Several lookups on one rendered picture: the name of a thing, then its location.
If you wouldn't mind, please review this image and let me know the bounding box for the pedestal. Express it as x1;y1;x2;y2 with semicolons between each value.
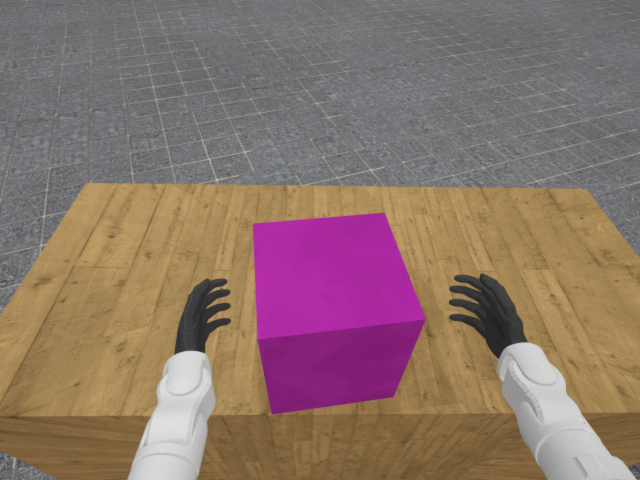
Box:
0;183;640;480

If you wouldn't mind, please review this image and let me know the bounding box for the right robot forearm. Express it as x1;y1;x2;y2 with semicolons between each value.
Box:
497;342;637;480

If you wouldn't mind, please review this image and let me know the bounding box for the robot right hand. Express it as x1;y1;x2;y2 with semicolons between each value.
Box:
449;273;528;359

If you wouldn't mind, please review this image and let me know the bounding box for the robot left hand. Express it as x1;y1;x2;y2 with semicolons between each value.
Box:
174;278;231;355

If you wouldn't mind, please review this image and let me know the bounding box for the carton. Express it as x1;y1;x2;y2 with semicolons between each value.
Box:
253;213;426;415

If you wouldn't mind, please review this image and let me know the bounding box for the left robot forearm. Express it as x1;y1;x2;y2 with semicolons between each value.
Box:
127;351;216;480

